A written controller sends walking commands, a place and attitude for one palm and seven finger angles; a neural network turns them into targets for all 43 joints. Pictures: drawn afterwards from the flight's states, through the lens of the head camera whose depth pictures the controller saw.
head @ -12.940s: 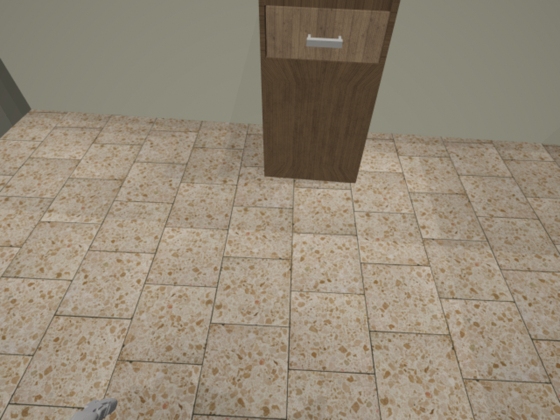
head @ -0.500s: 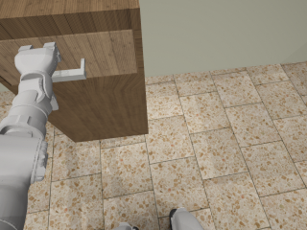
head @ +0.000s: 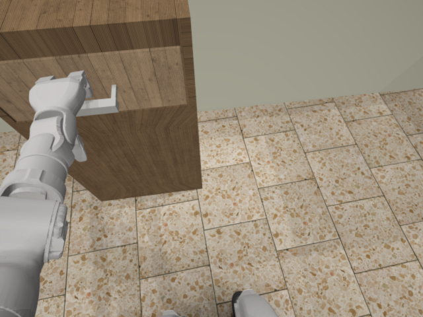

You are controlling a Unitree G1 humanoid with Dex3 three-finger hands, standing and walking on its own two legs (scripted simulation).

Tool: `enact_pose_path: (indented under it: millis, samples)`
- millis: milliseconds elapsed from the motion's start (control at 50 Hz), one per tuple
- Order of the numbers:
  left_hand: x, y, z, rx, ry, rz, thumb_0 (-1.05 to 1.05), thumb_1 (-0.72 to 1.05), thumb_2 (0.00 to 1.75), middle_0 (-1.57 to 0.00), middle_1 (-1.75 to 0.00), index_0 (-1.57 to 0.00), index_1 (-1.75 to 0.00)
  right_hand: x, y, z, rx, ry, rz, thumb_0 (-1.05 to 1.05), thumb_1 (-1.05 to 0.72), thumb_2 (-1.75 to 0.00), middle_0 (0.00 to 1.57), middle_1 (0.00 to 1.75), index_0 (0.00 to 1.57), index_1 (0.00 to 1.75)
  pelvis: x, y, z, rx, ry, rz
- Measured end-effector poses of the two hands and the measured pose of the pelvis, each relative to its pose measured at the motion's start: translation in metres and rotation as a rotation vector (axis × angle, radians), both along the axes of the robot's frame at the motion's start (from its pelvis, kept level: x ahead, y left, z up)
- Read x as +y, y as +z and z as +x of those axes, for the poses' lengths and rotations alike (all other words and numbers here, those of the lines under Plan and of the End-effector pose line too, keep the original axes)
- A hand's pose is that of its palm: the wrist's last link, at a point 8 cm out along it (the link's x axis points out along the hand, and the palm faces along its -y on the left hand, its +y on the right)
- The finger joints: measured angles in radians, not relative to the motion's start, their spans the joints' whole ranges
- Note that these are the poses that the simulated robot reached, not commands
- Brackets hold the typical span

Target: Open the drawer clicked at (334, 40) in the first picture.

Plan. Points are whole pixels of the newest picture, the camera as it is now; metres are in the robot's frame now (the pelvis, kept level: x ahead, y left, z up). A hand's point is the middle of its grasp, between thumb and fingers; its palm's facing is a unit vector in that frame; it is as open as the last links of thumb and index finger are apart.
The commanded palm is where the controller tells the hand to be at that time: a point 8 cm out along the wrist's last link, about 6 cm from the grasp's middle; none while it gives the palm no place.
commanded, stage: move the hooked fingers above the handle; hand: left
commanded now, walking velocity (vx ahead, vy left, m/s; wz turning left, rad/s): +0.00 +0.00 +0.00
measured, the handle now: (88, 100) +0.59 +0.22 +0.00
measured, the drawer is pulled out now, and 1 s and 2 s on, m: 0.00 0.00 0.00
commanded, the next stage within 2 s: lift the fingers back up to retry in 1.62 s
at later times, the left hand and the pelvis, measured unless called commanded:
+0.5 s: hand (94, 105) +0.53 +0.19 +0.04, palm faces -0.10 -0.05 -0.99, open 13.8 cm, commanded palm +0.52 +0.21 +0.10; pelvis +0.00 +0.00 -0.01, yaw +1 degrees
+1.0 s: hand (81, 103) +0.52 +0.20 +0.06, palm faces +0.01 -0.06 -1.00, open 13.8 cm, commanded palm +0.51 +0.22 +0.10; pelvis +0.01 +0.00 +0.00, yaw +3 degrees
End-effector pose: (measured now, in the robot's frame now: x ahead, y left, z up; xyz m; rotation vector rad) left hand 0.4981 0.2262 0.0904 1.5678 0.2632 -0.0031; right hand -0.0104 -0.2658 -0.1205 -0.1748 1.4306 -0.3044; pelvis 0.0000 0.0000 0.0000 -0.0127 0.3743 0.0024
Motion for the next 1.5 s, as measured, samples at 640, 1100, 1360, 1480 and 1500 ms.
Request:
enact_pose_path:
  millis: [640, 1100, 1360, 1480, 1500]
  samples:
    - [-0.025, 0.02, 0.026, -0.182, -0.117, -0.018, 0.0, -0.48, 0.3, -0.34, -1.22, -0.32, -1.2, 0.0, -0.001, -0.03, 0.084, -0.001, -0.008, 0.0, -0.9, -0.89, 0.2, 0.3, 0.2, 0.3, 0.0, -0.007, 0.003, 0.038, 0.004, -0.006]
    - [-0.001, 0.018, 0.011, -0.19, -0.051, 0.019, 0.0, -0.49, 0.3, -0.32, -1.2, -0.32, -1.2, -0.022, 0.003, 0.029, -0.046, 0.085, -0.064, 0.0, -0.91, -0.89, 0.2, 0.3, 0.2, 0.3, -0.003, -0.007, 0.002, 0.026, 0.035, -0.008]
    - [-0.029, 0.015, 0.008, -0.091, -0.227, -0.078, 0.0, -0.49, 0.3, -0.32, -1.2, -0.32, -1.2, -0.003, 0.007, -0.01, 0.03, 0.024, -0.049, 0.0, -0.9, -0.89, 0.2, 0.3, 0.21, 0.3, -0.001, -0.002, 0.004, 0.003, 0.031, -0.009]
    - [-0.007, 0.026, 0.02, -0.216, -0.096, -0.006, 0.0, -0.49, 0.3, -0.32, -1.2, -0.32, -1.2, -0.003, -0.001, -0.021, 0.055, 0.02, -0.029, 0.0, -0.9, -0.89, 0.2, 0.3, 0.21, 0.3, 0.001, -0.009, -0.001, 0.03, 0.015, -0.006]
    - [0.0, 0.023, 0.019, -0.2, -0.057, 0.022, 0.0, -0.49, 0.3, -0.32, -1.2, -0.32, -1.2, -0.003, -0.002, -0.022, 0.058, 0.017, -0.022, 0.0, -0.9, -0.89, 0.2, 0.3, 0.2, 0.3, 0.002, -0.009, -0.002, 0.034, 0.011, -0.006]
